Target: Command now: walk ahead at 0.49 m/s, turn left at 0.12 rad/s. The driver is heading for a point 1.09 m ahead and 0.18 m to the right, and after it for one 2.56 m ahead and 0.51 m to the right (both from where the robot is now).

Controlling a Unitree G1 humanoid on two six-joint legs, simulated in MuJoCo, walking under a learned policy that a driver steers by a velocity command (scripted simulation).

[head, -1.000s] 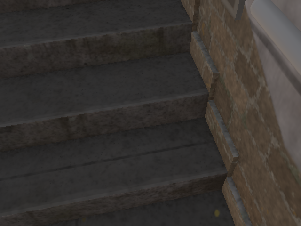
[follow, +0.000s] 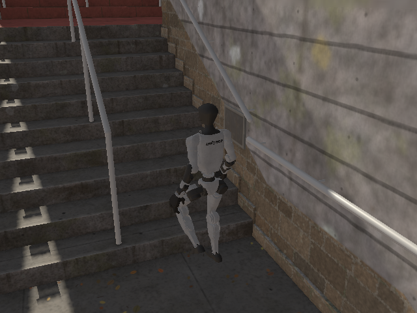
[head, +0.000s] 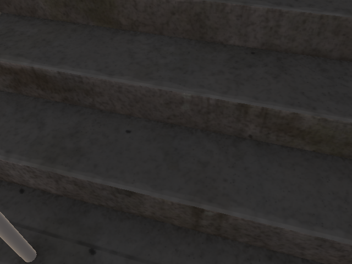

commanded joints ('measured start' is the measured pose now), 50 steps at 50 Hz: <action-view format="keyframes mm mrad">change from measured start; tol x64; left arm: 1 29 49 -9 -20 -3 -1 6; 42 -705 -102 -112 -218 -23 101 -76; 50 247 113 -23 99 3 108 -24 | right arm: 1 45 23 23 -74 -3 2 6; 50 304 -97 39 417 -248 -57 187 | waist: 1 -63 -93 54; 50 170 -57 -470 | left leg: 1 -347 81 -21 205 51 -2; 8 -938 155 -21 570 -8 -64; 16 189 -3 305 -402 -31 49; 20 702 430 -900 -1287 -115 143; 42 734 344 246 -1610 517 92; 47 766 391 305 -1336 2121 157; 50 120 243 179 -464 1245 62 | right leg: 1 38 -303 344 -260 -134 -209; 12 -116 -297 163 -475 -183 -135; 17 362 -320 18 -13 1667 -65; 20 -261 -3 259 1098 -15 35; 34 -1250 -24 176 1966 130 -227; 42 -1302 -138 -70 1390 82 -197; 50 406 36 341 475 356 -281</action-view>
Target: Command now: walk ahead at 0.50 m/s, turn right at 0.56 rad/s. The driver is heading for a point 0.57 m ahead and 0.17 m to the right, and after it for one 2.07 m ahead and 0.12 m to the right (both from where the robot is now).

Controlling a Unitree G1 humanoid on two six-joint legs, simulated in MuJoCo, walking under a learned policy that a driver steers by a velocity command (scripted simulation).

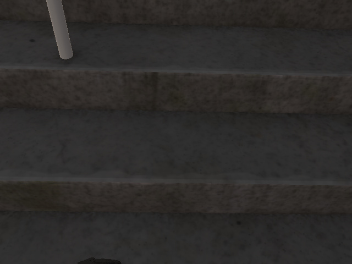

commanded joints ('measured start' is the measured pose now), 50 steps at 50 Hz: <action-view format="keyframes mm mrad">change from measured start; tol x64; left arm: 1 707 211 70 208 48 1 43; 50 -165 26 -17 -118 9 16 10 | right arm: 1 -45 -186 -73 -106 20 27 71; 16 -872 3 37 -570 89 76 -97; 22 40 -264 -60 -334 39 50 -145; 50 77 -218 -63 -3 86 -38 -39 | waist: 1 195 -202 -277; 50 98 225 -25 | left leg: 1 -745 -243 -320 1279 -2 29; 12 -1441 -164 -403 1773 -615 119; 19 -437 -276 -92 664 -397 -25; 23 -78 155 -1277 -36 -908 280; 32 -513 4 -226 -177 -285 111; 50 -6 115 -151 -162 1320 76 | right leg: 1 983 -232 922 -700 639 -360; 17 -148 -251 566 -1124 511 -152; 20 396 -155 462 -523 1411 -40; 23 -383 -47 483 541 480 -10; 39 -809 -179 223 856 308 -205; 50 416 -97 74 -163 341 -79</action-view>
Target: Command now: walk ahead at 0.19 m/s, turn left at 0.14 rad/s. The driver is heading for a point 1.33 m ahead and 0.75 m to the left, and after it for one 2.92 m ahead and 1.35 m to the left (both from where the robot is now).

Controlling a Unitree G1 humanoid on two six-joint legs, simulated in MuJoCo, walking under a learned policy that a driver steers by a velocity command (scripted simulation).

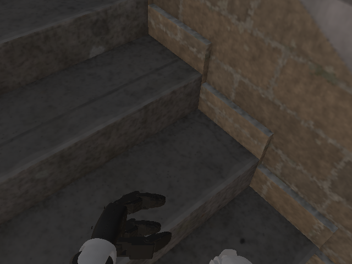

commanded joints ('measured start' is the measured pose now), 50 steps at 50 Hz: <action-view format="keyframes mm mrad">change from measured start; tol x32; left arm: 1 215 138 50 42 -19 -15 3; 4 684 300 146 214 102 -47 60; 10 150 -33 78 242 56 -131 76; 50 284 379 242 -84 53 -151 92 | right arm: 1 43 -294 -64 -110 -11 -63 87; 23 -589 -226 -107 -406 23 30 20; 50 -411 -273 -120 -606 32 43 -4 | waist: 1 213 99 -381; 22 69 -67 10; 28 99 342 -119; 50 89 -233 -196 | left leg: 1 -629 141 -228 408 1549 114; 3 -840 -101 -362 980 138 99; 7 -948 -29 -446 1787 222 126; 23 -718 53 -303 766 29 53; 27 -475 49 -457 348 804 268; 38 -505 71 -650 276 295 380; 47 -497 38 -725 406 611 333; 50 -912 -292 -434 891 -273 15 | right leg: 1 1168 -13 285 -154 277 -116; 4 1117 -384 965 -854 307 -244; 7 658 -301 562 -852 -109 -113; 15 656 -186 -13 -1109 253 -31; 26 1018 -247 -26 -851 97 3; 32 328 18 247 105 -346 185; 44 596 65 203 -392 -200 269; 48 885 56 201 -834 195 143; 50 1158 -347 697 -897 891 -320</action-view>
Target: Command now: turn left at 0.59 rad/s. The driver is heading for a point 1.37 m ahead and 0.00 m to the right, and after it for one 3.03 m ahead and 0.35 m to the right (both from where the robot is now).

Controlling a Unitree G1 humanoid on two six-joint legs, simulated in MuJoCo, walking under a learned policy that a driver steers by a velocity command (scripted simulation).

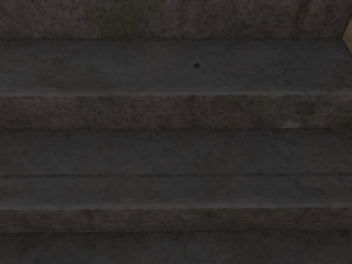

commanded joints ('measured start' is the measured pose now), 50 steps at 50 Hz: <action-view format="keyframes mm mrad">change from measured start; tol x32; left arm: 1 14 222 61 -103 44 -42 6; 31 208 101 1 35 11 -11 -23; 50 -266 -49 -143 -184 -12 102 -107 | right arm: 1 36 -154 -43 -76 -33 15 -4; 32 -14 24 -6 -28 -34 13 -12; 39 801 -138 -38 248 -76 18 -16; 44 395 168 114 372 -128 25 41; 50 247 -200 35 256 -36 -43 49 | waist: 1 14 -105 -192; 39 -255 222 -29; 50 112 135 -33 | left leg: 1 -317 -16 34 737 -334 -101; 5 -373 23 -15 976 19 -80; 12 -68 175 223 119 -122 -193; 17 203 250 59 -149 638 137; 21 -44 251 -24 -291 -273 211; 32 -173 134 234 101 -35 165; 36 481 50 303 -296 260 154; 38 960 418 -321 -381 840 490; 47 -279 241 223 -725 -1 211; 50 -154 333 186 -700 1256 328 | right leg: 1 367 -514 620 -270 876 -487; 22 39 -110 -18 -111 -188 -83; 34 210 -330 117 -370 247 -268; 37 -132 -113 -117 270 512 -133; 38 -461 40 -78 718 -82 -68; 40 -1098 93 177 1687 -173 -201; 42 -1276 23 175 1873 -120 -316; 50 -154 54 -205 817 -46 -53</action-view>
